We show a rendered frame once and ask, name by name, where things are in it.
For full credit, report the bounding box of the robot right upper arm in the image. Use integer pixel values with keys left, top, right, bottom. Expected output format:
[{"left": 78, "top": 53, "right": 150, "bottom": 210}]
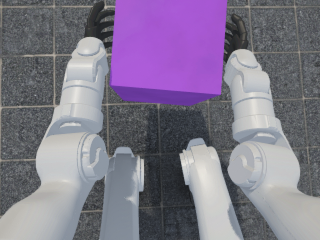
[{"left": 227, "top": 141, "right": 320, "bottom": 240}]

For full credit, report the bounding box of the left robot thigh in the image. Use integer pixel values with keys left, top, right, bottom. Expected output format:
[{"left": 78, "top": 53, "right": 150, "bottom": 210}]
[{"left": 99, "top": 153, "right": 144, "bottom": 240}]

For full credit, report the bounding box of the carton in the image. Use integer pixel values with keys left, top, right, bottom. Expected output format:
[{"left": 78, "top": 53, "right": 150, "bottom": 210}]
[{"left": 109, "top": 0, "right": 227, "bottom": 106}]

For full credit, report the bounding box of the right robot thigh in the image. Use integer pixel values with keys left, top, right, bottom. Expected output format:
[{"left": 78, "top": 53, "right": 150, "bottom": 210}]
[{"left": 179, "top": 144, "right": 244, "bottom": 240}]

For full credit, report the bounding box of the left robot hand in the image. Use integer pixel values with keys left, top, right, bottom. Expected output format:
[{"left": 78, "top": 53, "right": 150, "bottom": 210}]
[{"left": 84, "top": 1, "right": 115, "bottom": 49}]

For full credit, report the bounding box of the robot thigh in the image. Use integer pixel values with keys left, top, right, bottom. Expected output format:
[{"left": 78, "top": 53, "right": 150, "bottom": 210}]
[
  {"left": 179, "top": 144, "right": 244, "bottom": 240},
  {"left": 99, "top": 153, "right": 144, "bottom": 240}
]

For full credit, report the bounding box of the right robot forearm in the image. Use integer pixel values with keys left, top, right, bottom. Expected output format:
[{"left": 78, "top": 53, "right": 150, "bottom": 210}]
[{"left": 223, "top": 49, "right": 294, "bottom": 153}]

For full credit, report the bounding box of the right robot hand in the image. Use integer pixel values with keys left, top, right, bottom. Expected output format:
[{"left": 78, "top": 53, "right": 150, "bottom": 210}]
[{"left": 223, "top": 13, "right": 249, "bottom": 64}]

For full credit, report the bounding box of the robot left upper arm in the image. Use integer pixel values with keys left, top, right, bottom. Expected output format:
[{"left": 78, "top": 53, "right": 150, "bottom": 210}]
[{"left": 0, "top": 132, "right": 109, "bottom": 240}]

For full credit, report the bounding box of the left robot forearm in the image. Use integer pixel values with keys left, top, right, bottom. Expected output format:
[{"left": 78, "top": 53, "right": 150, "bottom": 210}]
[{"left": 35, "top": 37, "right": 109, "bottom": 174}]

